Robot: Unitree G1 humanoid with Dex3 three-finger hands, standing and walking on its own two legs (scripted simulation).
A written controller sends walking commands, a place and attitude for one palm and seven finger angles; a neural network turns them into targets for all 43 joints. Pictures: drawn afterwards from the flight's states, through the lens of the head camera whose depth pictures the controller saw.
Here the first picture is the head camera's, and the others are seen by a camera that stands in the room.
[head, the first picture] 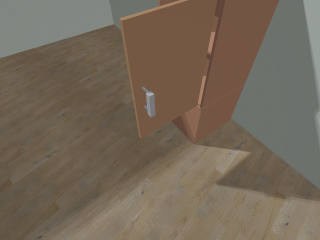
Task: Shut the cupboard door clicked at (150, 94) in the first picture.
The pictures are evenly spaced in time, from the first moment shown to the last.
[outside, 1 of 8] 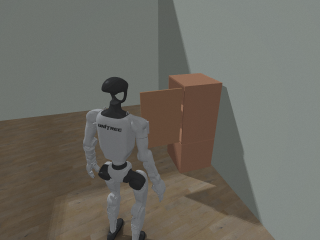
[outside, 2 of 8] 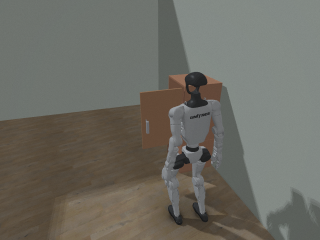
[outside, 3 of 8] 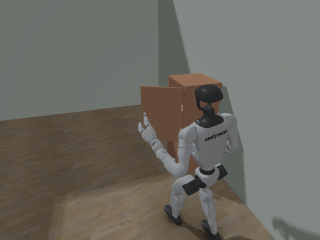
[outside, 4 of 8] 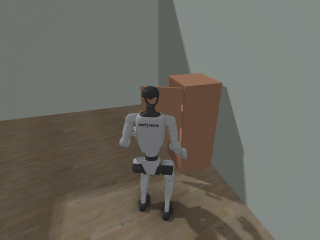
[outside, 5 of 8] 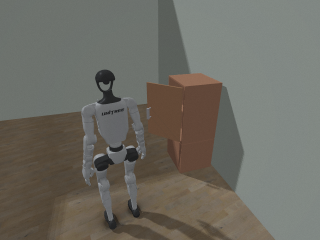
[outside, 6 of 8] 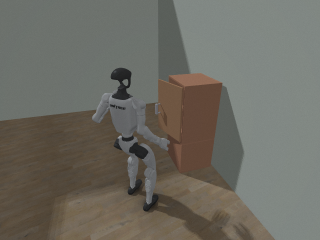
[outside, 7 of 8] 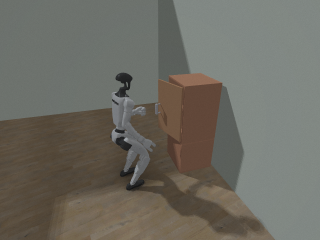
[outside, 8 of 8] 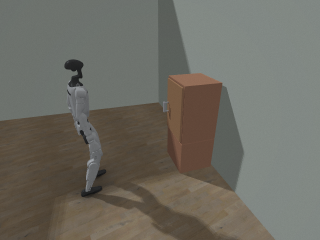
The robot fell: no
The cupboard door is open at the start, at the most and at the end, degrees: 91 91 0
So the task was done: yes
